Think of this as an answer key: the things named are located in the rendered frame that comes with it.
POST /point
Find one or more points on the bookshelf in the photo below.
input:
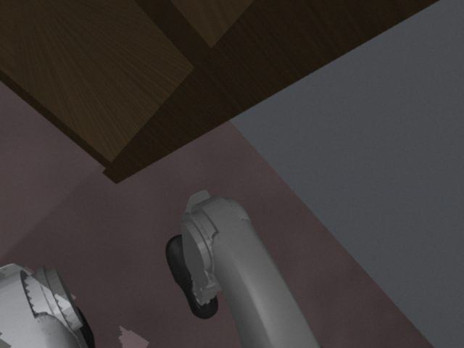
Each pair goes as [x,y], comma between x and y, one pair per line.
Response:
[131,81]

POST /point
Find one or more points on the right robot foot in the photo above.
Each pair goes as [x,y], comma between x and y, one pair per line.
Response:
[182,276]

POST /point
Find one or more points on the left robot foot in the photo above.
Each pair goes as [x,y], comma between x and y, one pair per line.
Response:
[86,331]

